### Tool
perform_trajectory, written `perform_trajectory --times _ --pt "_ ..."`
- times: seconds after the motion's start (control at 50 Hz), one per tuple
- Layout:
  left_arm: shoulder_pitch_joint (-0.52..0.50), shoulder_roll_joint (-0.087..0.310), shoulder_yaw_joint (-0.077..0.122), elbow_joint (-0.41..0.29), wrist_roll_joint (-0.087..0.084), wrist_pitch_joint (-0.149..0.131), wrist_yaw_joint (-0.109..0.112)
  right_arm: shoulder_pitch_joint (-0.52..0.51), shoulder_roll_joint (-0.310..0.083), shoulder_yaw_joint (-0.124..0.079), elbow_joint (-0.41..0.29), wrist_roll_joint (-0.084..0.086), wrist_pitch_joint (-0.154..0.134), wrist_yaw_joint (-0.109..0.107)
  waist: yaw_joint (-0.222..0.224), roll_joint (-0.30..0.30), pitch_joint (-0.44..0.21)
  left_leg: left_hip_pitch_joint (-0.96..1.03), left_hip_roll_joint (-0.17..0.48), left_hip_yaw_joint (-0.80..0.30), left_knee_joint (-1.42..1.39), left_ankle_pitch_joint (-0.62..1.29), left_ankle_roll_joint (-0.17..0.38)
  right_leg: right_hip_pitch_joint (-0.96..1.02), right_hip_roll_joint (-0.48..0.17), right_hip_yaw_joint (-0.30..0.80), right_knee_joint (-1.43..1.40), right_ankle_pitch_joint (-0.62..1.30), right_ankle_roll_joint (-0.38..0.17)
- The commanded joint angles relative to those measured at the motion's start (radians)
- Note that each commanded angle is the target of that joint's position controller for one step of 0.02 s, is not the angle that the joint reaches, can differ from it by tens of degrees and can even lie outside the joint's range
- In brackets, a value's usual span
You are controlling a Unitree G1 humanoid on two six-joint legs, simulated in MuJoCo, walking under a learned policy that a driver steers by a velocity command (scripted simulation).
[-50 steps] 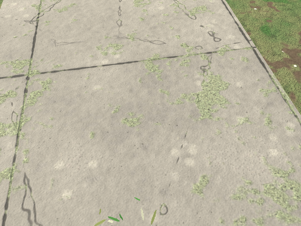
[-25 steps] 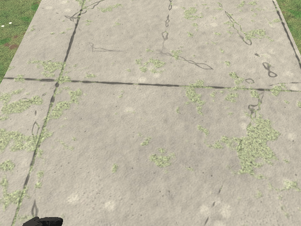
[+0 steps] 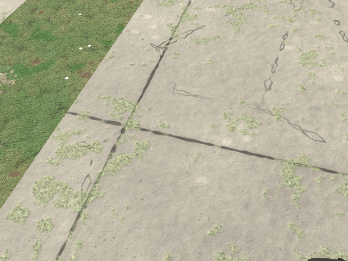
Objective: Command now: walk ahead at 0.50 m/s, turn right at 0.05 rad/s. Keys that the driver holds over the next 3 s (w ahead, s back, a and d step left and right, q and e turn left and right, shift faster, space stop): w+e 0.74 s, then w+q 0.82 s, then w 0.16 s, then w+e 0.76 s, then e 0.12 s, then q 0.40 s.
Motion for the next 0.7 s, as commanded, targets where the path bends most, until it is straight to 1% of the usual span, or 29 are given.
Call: perform_trajectory --times 0.02,0.06,0.08,0.1,0.12,0.14,0.16,0.18,0.2,0.22,0.24,0.26,0.28,0.3,0.32,0.36,0.4,0.44,0.5,0.56,0.58,0.6,0.62,0.64,0.66,0.68,0.7 --pt "0.007 0.178 0.041 -0.038 -0.012 -0.003 0.006 -0.118 -0.047 -0.010 -0.095 0.007 -0.025 0.010 -0.007 -0.117 0.025 0.079 -0.038 0.026 -0.109 0.094 -0.004 -0.051 -0.243 0.163 -0.079 0.245 -0.157" --pt "0.017 0.190 0.045 -0.028 -0.016 0.009 0.011 -0.138 -0.065 -0.017 -0.107 0.009 -0.035 0.019 -0.020 -0.124 0.032 0.103 -0.048 0.012 -0.162 0.063 0.011 -0.015 -0.266 0.197 -0.043 0.241 -0.143" --pt "0.014 0.199 0.049 -0.025 -0.016 0.014 0.015 -0.124 -0.079 -0.023 -0.105 0.009 -0.039 0.020 -0.037 -0.129 0.027 0.136 -0.053 0.008 -0.185 0.041 0.020 0.000 -0.277 0.214 -0.020 0.247 -0.133" --pt "0.003 0.208 0.052 -0.025 -0.016 0.019 0.017 -0.087 -0.093 -0.031 -0.095 0.008 -0.043 0.019 -0.067 -0.133 0.011 0.204 -0.061 0.017 -0.211 0.024 0.032 -0.001 -0.277 0.218 0.019 0.283 -0.120" --pt "-0.008 0.201 0.049 -0.027 -0.015 0.021 0.019 -0.002 -0.119 -0.046 -0.070 0.004 -0.044 0.014 -0.117 -0.125 -0.035 0.342 -0.075 0.032 -0.244 0.018 0.053 -0.024 -0.244 0.195 0.110 0.377 -0.098" --pt "-0.012 0.165 0.036 -0.034 -0.005 0.019 0.018 0.133 -0.166 -0.068 -0.039 -0.006 -0.045 0.003 -0.181 -0.104 -0.133 0.561 -0.027 0.001 -0.226 0.026 0.088 -0.106 -0.187 0.156 0.290 0.372 -0.064" --pt "-0.012 0.084 0.007 -0.070 0.028 0.015 0.019 0.308 -0.246 -0.088 -0.022 -0.022 -0.037 -0.011 -0.240 0.054 -0.304 0.844 0.192 -0.222 -0.196 0.034 0.146 -0.300 -0.097 0.091 0.620 0.053 -0.018" --pt "0.120 0.030 -0.007 -0.081 -0.007 -0.001 0.018 0.319 -0.274 -0.090 -0.004 -0.026 -0.026 -0.002 -0.172 0.324 -0.397 1.015 0.353 -0.627 -0.333 -0.216 0.277 -0.594 -0.007 0.090 0.883 -0.384 0.016" --pt "0.064 0.142 0.020 -0.063 -0.028 -0.002 0.020 0.285 -0.175 -0.068 -0.009 -0.013 -0.025 0.000 -0.196 0.175 -0.278 0.920 0.314 -0.602 -0.384 -0.360 0.250 -0.683 -0.064 0.147 0.990 -0.339 0.021" --pt "-0.018 0.171 0.033 -0.082 -0.031 0.000 0.019 0.232 -0.132 -0.054 -0.007 -0.005 -0.027 -0.001 -0.191 0.117 -0.158 0.805 0.281 -0.447 -0.399 -0.331 0.216 -0.713 -0.099 0.131 0.996 -0.243 0.017" --pt "-0.049 0.154 0.033 -0.083 -0.023 0.005 0.022 0.172 -0.109 -0.045 -0.006 -0.010 -0.030 0.002 -0.159 0.057 -0.103 0.692 0.238 -0.347 -0.427 -0.230 0.200 -0.673 -0.133 0.117 0.973 -0.168 0.024" --pt "-0.065 0.141 0.037 -0.086 -0.013 0.013 0.021 0.129 -0.082 -0.039 0.000 -0.015 -0.033 0.005 -0.135 0.060 -0.056 0.610 0.204 -0.263 -0.459 -0.150 0.196 -0.646 -0.156 0.117 0.931 -0.118 0.030" --pt "-0.051 0.120 0.036 -0.085 -0.014 0.024 0.018 0.104 -0.076 -0.039 0.007 -0.022 -0.039 0.004 -0.109 0.080 -0.040 0.548 0.186 -0.195 -0.490 -0.094 0.189 -0.595 -0.175 0.120 0.912 -0.082 0.034" --pt "-0.048 0.100 0.034 -0.085 -0.017 0.034 0.016 0.091 -0.072 -0.042 0.015 -0.022 -0.047 0.003 -0.097 0.078 -0.031 0.514 0.179 -0.150 -0.515 -0.045 0.194 -0.573 -0.181 0.113 0.900 -0.064 0.039" --pt "-0.058 0.085 0.033 -0.093 -0.016 0.043 0.015 0.085 -0.078 -0.045 0.025 -0.021 -0.053 0.001 -0.090 0.063 -0.019 0.496 0.181 -0.107 -0.532 0.008 0.201 -0.578 -0.184 0.111 0.889 -0.045 0.045" --pt "-0.098 0.075 0.032 -0.116 -0.010 0.053 0.015 0.090 -0.100 -0.055 0.046 -0.022 -0.059 -0.005 -0.086 0.032 0.002 0.493 0.189 -0.041 -0.553 0.078 0.210 -0.617 -0.189 0.119 0.831 0.016 0.056" --pt "-0.140 0.066 0.028 -0.134 -0.007 0.052 0.007 0.101 -0.118 -0.062 0.064 -0.023 -0.056 -0.011 -0.095 0.016 0.014 0.511 0.181 0.029 -0.563 0.116 0.208 -0.632 -0.187 0.114 0.726 0.111 0.060" --pt "-0.194 0.057 0.022 -0.149 -0.008 0.047 -0.008 0.106 -0.136 -0.067 0.075 -0.020 -0.050 -0.017 -0.112 0.009 0.027 0.518 0.164 0.102 -0.569 0.132 0.192 -0.605 -0.179 0.083 0.603 0.210 0.053" --pt "-0.301 0.049 0.013 -0.191 -0.005 0.044 -0.026 0.149 -0.165 -0.076 0.100 -0.009 -0.038 -0.023 -0.152 -0.009 0.058 0.563 0.179 0.164 -0.567 0.135 0.178 -0.591 -0.165 0.030 0.474 0.256 0.033" --pt "-0.366 0.064 0.016 -0.232 -0.006 0.047 -0.040 0.183 -0.187 -0.086 0.126 0.009 -0.018 -0.024 -0.164 -0.004 0.076 0.665 0.206 0.198 -0.522 0.190 0.156 -0.605 -0.150 -0.003 0.403 0.186 -0.002" --pt "-0.370 0.073 0.020 -0.243 -0.006 0.048 -0.044 0.184 -0.198 -0.089 0.130 0.013 -0.011 -0.025 -0.155 0.003 0.071 0.692 0.212 0.213 -0.485 0.276 0.146 -0.587 -0.134 -0.023 0.389 0.141 -0.018" --pt "-0.356 0.087 0.028 -0.249 -0.004 0.051 -0.046 0.178 -0.213 -0.093 0.130 0.017 -0.004 -0.027 -0.137 0.019 0.049 0.712 0.212 0.230 -0.425 0.437 0.135 -0.539 -0.104 -0.053 0.383 0.089 -0.037" --pt "-0.311 0.108 0.040 -0.246 -0.003 0.055 -0.046 0.171 -0.229 -0.097 0.128 0.022 0.004 -0.030 -0.105 0.038 0.007 0.721 0.207 0.246 -0.331 0.611 0.122 -0.459 -0.065 -0.086 0.385 0.035 -0.059" --pt "-0.195 0.142 0.062 -0.220 -0.005 0.058 -0.043 0.157 -0.234 -0.098 0.125 0.026 0.013 -0.032 -0.034 0.035 -0.057 0.694 0.184 0.272 -0.163 0.720 0.102 -0.304 -0.016 -0.113 0.352 0.033 -0.088" --pt "-0.022 0.206 0.099 -0.172 -0.008 0.063 -0.029 0.161 -0.211 -0.087 0.119 0.022 0.014 -0.036 0.049 0.004 -0.147 0.562 0.142 0.292 0.074 0.645 0.064 -0.032 0.016 -0.089 0.304 0.083 -0.128" --pt "0.065 0.314 0.127 -0.153 -0.015 0.072 -0.006 0.203 -0.113 -0.055 0.085 -0.020 0.005 -0.035 0.030 -0.207 -0.221 0.210 0.048 0.295 0.432 0.034 0.005 0.276 -0.202 0.284 0.272 0.073 -0.227" --pt "0.020 0.352 0.119 -0.197 -0.011 0.053 -0.014 0.226 -0.058 -0.026 0.040 -0.020 -0.031 -0.024 -0.034 -0.303 -0.376 -0.073 -0.136 0.066 0.681 -0.546 -0.026 0.461 -0.387 0.844 0.084 -0.132 -0.405"
Next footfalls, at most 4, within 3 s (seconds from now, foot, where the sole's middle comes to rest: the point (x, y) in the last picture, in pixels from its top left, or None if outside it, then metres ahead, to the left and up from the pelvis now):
0.14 left None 0.25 0.15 -0.78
0.66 right None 0.47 -0.17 -0.78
1.22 left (223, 177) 0.85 -0.08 -0.78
1.68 right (275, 137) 1.09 -0.33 -0.78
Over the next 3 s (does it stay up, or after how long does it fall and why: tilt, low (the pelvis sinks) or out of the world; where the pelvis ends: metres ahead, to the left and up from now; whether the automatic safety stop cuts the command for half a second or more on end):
stays up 1.48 -0.32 -0.01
